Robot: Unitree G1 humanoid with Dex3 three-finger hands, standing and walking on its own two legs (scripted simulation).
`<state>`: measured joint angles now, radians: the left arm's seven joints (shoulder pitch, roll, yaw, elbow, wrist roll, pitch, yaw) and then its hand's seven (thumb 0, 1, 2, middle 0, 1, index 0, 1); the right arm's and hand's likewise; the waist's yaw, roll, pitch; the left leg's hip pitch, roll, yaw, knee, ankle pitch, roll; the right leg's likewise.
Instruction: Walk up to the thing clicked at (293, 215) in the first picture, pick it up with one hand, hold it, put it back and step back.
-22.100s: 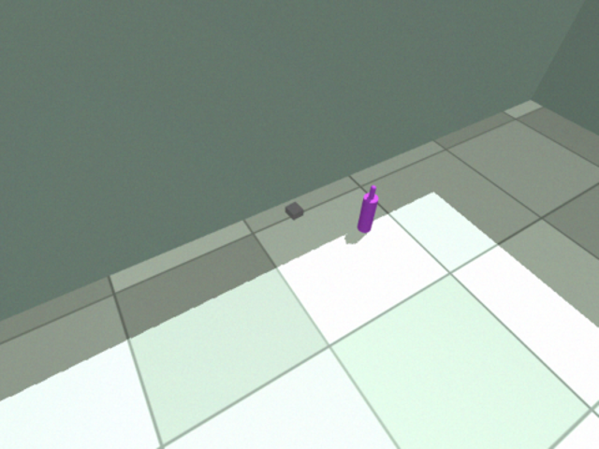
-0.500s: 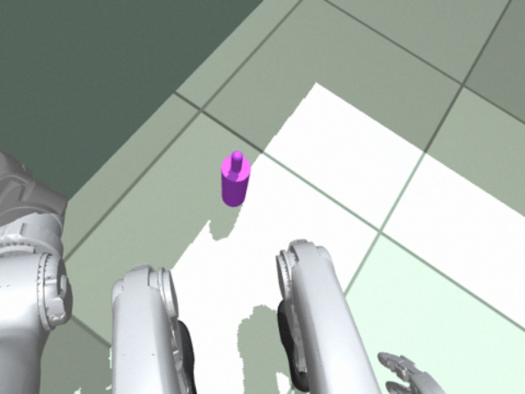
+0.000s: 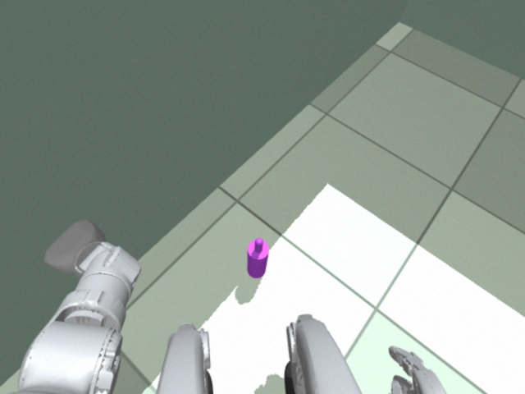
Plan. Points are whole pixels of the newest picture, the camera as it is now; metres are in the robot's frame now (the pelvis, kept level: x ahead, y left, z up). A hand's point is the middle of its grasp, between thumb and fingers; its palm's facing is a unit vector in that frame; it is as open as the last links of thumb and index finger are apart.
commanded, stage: lift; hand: left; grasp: from above
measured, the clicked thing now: (101, 271) +0.35 +0.27 -0.13
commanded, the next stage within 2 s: hold in 0.58 s
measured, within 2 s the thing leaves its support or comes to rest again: neither
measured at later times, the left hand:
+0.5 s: hand (85, 230) +0.36 +0.23 +0.03, palm faces -0.27 -0.38 -0.89, open 8.9 cm
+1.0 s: hand (66, 214) +0.36 +0.24 +0.08, palm faces -0.24 -0.38 -0.89, open 8.9 cm
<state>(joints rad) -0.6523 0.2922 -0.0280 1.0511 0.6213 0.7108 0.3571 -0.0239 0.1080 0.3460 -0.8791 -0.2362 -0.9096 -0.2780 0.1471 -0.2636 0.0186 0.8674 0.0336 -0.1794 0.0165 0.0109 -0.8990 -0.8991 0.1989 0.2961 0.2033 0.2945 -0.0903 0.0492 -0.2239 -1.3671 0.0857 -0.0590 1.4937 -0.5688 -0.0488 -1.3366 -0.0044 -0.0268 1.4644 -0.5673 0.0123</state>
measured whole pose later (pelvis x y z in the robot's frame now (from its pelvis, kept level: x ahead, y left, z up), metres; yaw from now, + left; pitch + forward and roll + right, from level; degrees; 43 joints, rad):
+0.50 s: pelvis +0.04 +0.00 +0.11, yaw +1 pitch +16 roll -1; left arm -0.67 0.17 -0.05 1.17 0.57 0.76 0.44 -0.02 0.14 0.32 -0.85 -0.27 -0.89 -0.29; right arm 0.24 -0.25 0.01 0.89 0.01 -0.16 0.01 0.01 -0.89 -0.90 0.20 0.30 0.20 0.29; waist -0.07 0.04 -0.15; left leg -0.83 0.08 -0.02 0.98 -0.42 -0.05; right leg -0.80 -0.01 -0.02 0.96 -0.43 0.01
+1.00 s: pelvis +0.05 +0.01 +0.14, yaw +2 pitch +10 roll +0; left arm -0.64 0.14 -0.09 1.14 0.56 0.80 0.43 -0.02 0.17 0.27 -0.84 -0.27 -0.88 -0.29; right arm 0.22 -0.27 0.00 0.89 0.02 -0.16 0.07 0.01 -0.90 -0.90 0.20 0.30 0.20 0.29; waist -0.04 0.02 -0.11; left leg -0.57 0.06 0.01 0.76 -0.36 -0.04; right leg -0.56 -0.03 -0.01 0.76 -0.37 0.02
